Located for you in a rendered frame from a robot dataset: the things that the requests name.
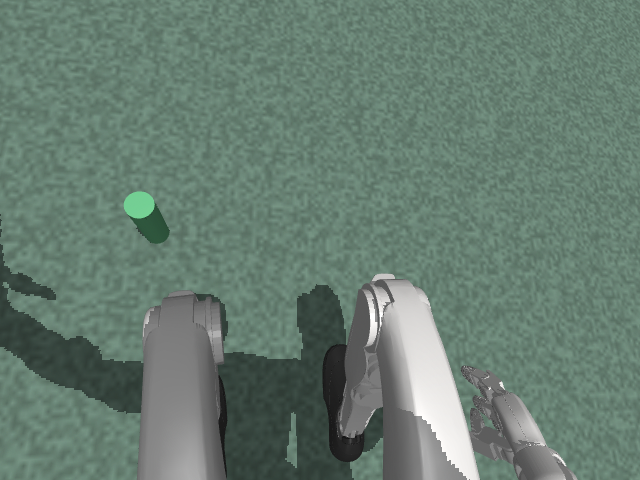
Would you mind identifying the can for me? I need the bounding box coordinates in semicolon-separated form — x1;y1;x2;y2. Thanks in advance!
124;191;169;244

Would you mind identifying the right robot foot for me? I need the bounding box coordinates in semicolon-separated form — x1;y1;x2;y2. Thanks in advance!
322;344;364;462

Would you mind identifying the right robot hand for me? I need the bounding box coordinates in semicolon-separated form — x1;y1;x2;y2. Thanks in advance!
461;365;547;465

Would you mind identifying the right robot arm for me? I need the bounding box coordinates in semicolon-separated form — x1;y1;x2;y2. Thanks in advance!
513;445;578;480

